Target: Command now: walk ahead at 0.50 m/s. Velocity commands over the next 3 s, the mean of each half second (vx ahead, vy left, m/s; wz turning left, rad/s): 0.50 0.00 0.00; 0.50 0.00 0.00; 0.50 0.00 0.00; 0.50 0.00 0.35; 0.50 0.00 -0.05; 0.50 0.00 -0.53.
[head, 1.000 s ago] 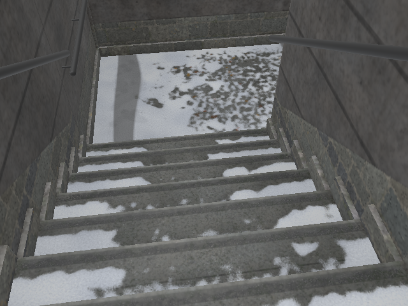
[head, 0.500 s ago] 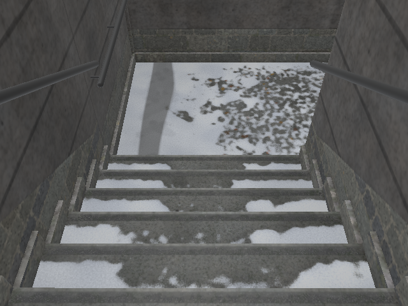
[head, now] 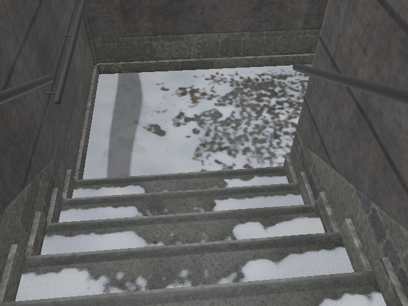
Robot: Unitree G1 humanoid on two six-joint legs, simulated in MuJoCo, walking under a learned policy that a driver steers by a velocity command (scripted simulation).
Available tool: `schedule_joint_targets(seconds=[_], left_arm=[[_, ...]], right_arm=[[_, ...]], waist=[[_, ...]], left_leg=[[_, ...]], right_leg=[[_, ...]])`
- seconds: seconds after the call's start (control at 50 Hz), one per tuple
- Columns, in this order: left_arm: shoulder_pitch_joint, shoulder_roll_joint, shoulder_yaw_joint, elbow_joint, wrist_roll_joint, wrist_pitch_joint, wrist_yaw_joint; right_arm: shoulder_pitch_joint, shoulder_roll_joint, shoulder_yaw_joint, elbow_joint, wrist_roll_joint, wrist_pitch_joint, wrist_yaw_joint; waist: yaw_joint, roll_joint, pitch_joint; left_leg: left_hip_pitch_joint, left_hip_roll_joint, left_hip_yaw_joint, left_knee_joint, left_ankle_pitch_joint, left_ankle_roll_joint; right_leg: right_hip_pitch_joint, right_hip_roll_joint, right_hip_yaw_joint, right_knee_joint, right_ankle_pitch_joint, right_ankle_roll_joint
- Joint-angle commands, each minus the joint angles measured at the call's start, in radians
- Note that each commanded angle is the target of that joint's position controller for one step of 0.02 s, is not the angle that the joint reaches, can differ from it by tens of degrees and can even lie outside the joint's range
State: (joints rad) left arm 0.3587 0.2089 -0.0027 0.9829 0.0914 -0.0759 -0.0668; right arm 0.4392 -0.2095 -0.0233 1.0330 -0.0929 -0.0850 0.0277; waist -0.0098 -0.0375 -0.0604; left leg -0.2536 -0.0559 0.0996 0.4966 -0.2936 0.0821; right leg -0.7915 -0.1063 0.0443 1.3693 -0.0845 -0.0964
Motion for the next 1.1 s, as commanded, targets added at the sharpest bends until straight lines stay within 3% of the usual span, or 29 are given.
schedule_joint_targets(seconds=[0.02,0.06,0.1,0.18,0.22,0.28,0.32,0.34,0.36,0.38,0.42,0.44,0.46,0.48,0.5,0.52,0.58,0.64,0.74,0.86,0.88,0.92,0.94,0.96,1.0,1.04,1.06,1.08,1.1], left_arm=[[0.013,-0.019,-0.007,-0.028,0.015,0.012,-0.018],[0.003,-0.026,-0.027,-0.048,0.029,0.003,-0.022],[-0.168,-0.001,-0.031,-0.090,0.038,-0.001,-0.004],[-0.194,0.045,-0.034,-0.120,0.024,0.022,-0.010],[-0.268,0.101,-0.021,-0.163,0.018,0.033,-0.004],[-0.387,0.069,-0.034,-0.179,0.011,0.025,-0.005],[-0.111,0.109,0.001,-0.062,-0.022,-0.002,0.009],[0.224,0.194,0.052,0.052,-0.013,-0.011,0.014],[0.428,0.303,0.088,0.082,-0.010,-0.001,-0.006],[0.478,0.340,0.104,0.103,-0.004,0.013,-0.023],[0.313,0.262,0.100,0.082,-0.005,0.022,-0.028],[0.181,0.100,0.042,0.057,0.026,0.022,-0.025],[0.146,0.055,0.017,0.033,0.033,0.020,-0.027],[0.061,-0.053,-0.020,0.004,0.026,-0.016,0.004],[0.027,-0.016,-0.010,0.001,0.006,-0.040,0.020],[0.057,-0.030,-0.018,0.003,-0.035,-0.053,0.032],[0.151,0.070,-0.003,0.043,0.020,-0.066,0.031],[0.331,-0.042,-0.045,0.112,-0.012,-0.069,0.070],[0.270,-0.017,-0.064,0.105,0.019,-0.051,0.031],[0.405,0.042,-0.017,0.162,-0.008,-0.006,0.068],[0.336,0.046,-0.013,0.145,-0.005,0.005,0.054],[0.326,0.042,-0.011,0.169,0.041,0.022,-0.042],[0.437,-0.053,-0.009,0.165,-0.011,0.017,-0.073],[0.274,0.022,0.008,0.058,-0.042,0.005,-0.085],[0.059,0.072,0.021,-0.053,-0.063,-0.019,-0.038],[0.080,-0.058,-0.006,-0.024,-0.002,-0.025,0.006],[0.021,-0.071,-0.009,-0.031,0.016,-0.014,0.002],[0.015,-0.027,0.003,-0.007,0.031,-0.007,-0.013],[0.014,-0.017,0.009,-0.008,0.025,0.002,-0.023]], right_arm=[[0.115,-0.010,0.034,0.007,0.007,-0.040,-0.001],[0.158,-0.025,0.035,0.036,-0.022,-0.053,-0.007],[0.302,0.028,0.054,0.080,0.017,-0.054,-0.035],[0.086,0.029,0.082,-0.013,-0.025,-0.027,-0.002],[0.126,-0.016,0.072,-0.002,-0.005,-0.039,-0.010],[0.262,-0.080,0.045,0.061,0.019,-0.003,-0.045],[0.214,-0.109,0.027,0.067,0.006,0.025,-0.006],[0.293,-0.088,0.031,0.112,-0.045,0.040,0.050],[0.463,0.075,0.051,0.127,-0.019,0.030,0.090],[0.318,0.011,0.034,0.032,0.023,0.013,0.107],[0.005,-0.079,0.017,-0.127,0.075,-0.015,0.067],[0.045,-0.025,0.039,-0.093,0.055,-0.014,0.041],[0.060,-0.033,0.027,-0.088,0.045,-0.010,0.019],[0.022,0.022,0.041,-0.101,-0.006,-0.006,0.008],[-0.031,0.041,0.043,-0.101,-0.024,0.006,0.015],[-0.016,0.009,0.032,-0.069,-0.022,0.007,0.033],[-0.001,-0.008,0.034,-0.074,-0.017,0.004,0.063],[-0.220,-0.035,0.054,-0.124,-0.019,0.003,0.041],[-0.370,-0.072,0.053,-0.216,-0.026,0.028,0.051],[-0.497,-0.066,0.053,-0.211,0.001,0.024,0.046],[-0.351,-0.085,0.039,-0.134,0.017,0.014,0.040],[0.318,-0.215,-0.043,0.044,0.011,-0.010,0.031],[0.392,-0.311,-0.065,0.060,0.016,0.009,0.047],[0.402,-0.318,-0.080,0.069,-0.008,0.023,0.051],[0.177,-0.188,-0.055,0.018,0.010,0.027,0.051],[-0.107,0.051,0.034,-0.068,-0.024,-0.007,0.017],[-0.115,0.041,0.032,-0.065,-0.009,-0.021,0.002],[-0.072,0.048,0.043,-0.052,0.030,-0.027,-0.005],[0.013,-0.009,0.033,-0.017,0.030,-0.033,0.004]], waist=[[0.003,0.118,0.120],[-0.010,0.048,0.091],[-0.107,0.041,0.134],[-0.005,0.073,0.143],[-0.030,0.049,0.203],[-0.142,0.079,0.229],[-0.028,-0.026,0.138],[0.096,-0.041,0.035],[0.091,-0.271,-0.276],[0.142,-0.190,-0.301],[0.167,-0.030,-0.053],[0.071,0.117,0.058],[0.002,0.081,0.146],[-0.058,0.063,0.191],[-0.049,-0.025,0.206],[-0.014,0.063,0.173],[-0.025,0.009,0.086],[0.102,0.091,0.118],[0.063,0.015,0.165],[0.183,-0.007,0.204],[0.111,0.043,0.171],[-0.170,0.193,-0.026],[-0.111,0.329,-0.295],[-0.158,0.226,-0.268],[-0.116,0.056,-0.020],[0.074,-0.065,0.149],[0.064,0.061,0.229],[0.031,0.028,0.204],[0.022,0.083,0.172]], left_leg=[[-0.250,0.262,-0.244,-0.142,0.276,0.253],[-0.049,0.311,-0.308,-0.012,0.324,0.244],[0.220,0.340,-0.399,0.078,0.200,0.243],[-0.552,0.167,-0.203,0.094,-0.133,0.155],[-0.386,0.218,-0.251,0.165,-0.154,0.142],[0.058,0.280,-0.356,0.298,0.014,0.122],[0.041,0.209,-0.265,0.595,0.142,0.087],[-0.173,0.117,-0.151,0.880,0.131,0.010],[-0.499,0.001,-0.116,1.398,-0.507,-0.067],[-0.699,-0.004,-0.128,1.596,-0.565,-0.072],[-1.045,0.092,-0.132,1.575,-0.409,-0.052],[-0.893,0.170,-0.220,1.332,-0.152,0.005],[-0.714,0.202,-0.229,1.208,-0.071,0.015],[-0.603,0.264,-0.268,0.883,0.175,0.055],[-0.570,0.240,-0.224,0.824,0.217,0.057],[-0.504,0.222,-0.199,0.603,0.398,0.040],[-0.476,0.178,-0.148,0.677,0.454,-0.022],[-0.786,0.233,-0.240,0.206,0.843,-0.067],[-0.298,0.151,-0.124,0.240,0.753,-0.032],[-0.298,0.154,-0.104,-0.186,0.468,-0.036],[-0.122,0.169,-0.098,-0.300,0.596,-0.023],[0.735,0.215,-0.066,-0.132,0.967,0.107],[1.059,0.405,-0.206,0.184,1.438,0.294],[1.065,0.458,-0.338,0.176,1.404,0.335],[0.662,0.503,-0.414,-0.038,0.640,0.320],[-0.032,0.338,-0.211,-0.152,0.414,0.202],[-0.191,0.266,-0.161,-0.186,0.370,0.196],[-0.270,0.251,-0.134,-0.204,0.272,0.217],[-0.286,0.252,-0.178,-0.176,0.247,0.244]], right_leg=[[0.046,-0.029,-0.031,-0.305,0.250,0.014],[-0.126,-0.075,0.102,-0.373,0.370,0.048],[-0.423,-0.092,0.108,-0.596,0.483,0.076],[0.398,-0.005,-0.055,-0.595,0.685,0.040],[0.337,-0.001,-0.045,-0.693,0.477,0.054],[0.204,-0.017,-0.024,-1.047,0.302,0.045],[0.575,0.002,-0.085,-1.205,0.468,0.022],[0.994,-0.015,-0.114,-1.092,0.620,-0.014],[1.525,-0.195,0.031,-0.671,1.142,-0.229],[1.565,-0.247,0.157,-0.661,1.169,-0.269],[1.233,-0.364,0.367,-0.897,0.224,-0.311],[0.919,-0.274,0.243,-0.951,0.050,-0.205],[0.589,-0.308,0.285,-0.999,0.108,-0.256],[0.424,-0.205,0.190,-1.058,0.061,-0.194],[0.350,-0.130,0.125,-1.065,0.000,-0.178],[0.307,-0.124,0.085,-1.085,-0.044,-0.215],[0.282,-0.094,0.100,-0.899,0.173,-0.233],[0.604,-0.106,0.167,-0.755,-0.034,-0.200],[0.193,-0.037,0.129,-0.745,-0.258,-0.163],[0.636,-0.083,0.221,-0.531,-0.015,-0.133],[0.605,-0.044,0.172,-0.401,0.012,-0.100],[0.124,0.090,0.034,0.197,-0.069,0.011],[-0.079,0.178,-0.052,0.640,-0.762,0.075],[-0.286,0.175,-0.025,0.771,-0.793,0.086],[-0.502,0.069,-0.018,0.662,-0.594,0.056],[-0.077,-0.089,0.116,-0.011,-0.071,-0.021],[0.008,-0.070,0.045,-0.087,0.008,-0.041],[0.088,-0.054,0.011,-0.297,0.187,-0.034],[0.113,-0.027,-0.022,-0.298,0.219,-0.018]])
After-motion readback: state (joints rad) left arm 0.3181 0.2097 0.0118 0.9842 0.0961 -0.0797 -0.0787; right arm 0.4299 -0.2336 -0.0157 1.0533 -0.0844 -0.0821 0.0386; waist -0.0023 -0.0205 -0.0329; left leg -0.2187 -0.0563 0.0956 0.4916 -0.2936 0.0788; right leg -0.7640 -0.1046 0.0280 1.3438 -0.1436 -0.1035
